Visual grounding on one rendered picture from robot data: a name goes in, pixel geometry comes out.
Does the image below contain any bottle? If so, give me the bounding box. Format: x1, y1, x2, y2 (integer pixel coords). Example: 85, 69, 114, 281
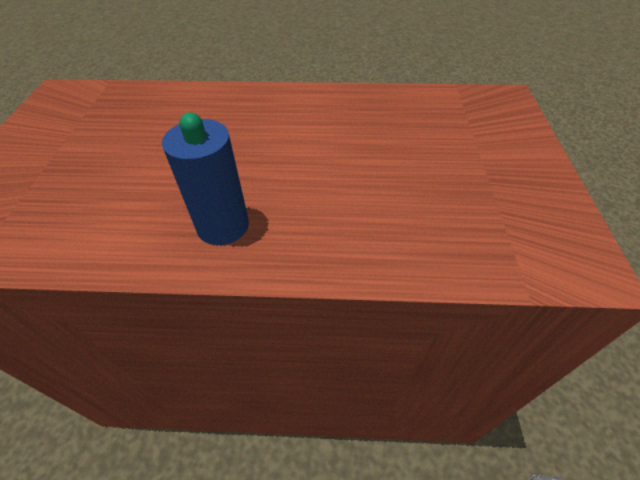
162, 113, 249, 245

